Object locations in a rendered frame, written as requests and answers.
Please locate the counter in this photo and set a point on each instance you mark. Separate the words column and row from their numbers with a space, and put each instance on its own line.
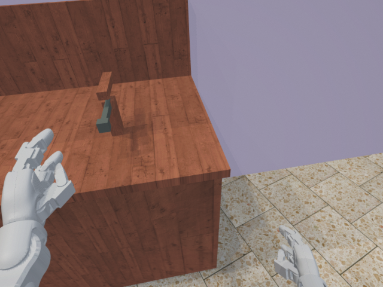
column 147, row 194

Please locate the right robot forearm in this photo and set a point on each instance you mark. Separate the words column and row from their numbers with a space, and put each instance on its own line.
column 310, row 280

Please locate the tap lever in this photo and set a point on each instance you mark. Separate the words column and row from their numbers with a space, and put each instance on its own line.
column 103, row 124

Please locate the robot right hand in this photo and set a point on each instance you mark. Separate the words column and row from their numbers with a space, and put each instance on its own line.
column 301, row 259

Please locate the robot left hand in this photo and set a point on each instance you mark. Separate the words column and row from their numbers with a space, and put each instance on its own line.
column 32, row 195

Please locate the left robot forearm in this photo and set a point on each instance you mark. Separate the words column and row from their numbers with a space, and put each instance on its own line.
column 24, row 257

